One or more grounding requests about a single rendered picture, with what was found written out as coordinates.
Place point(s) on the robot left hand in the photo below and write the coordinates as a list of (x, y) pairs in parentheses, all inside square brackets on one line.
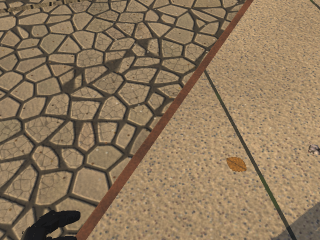
[(48, 223)]

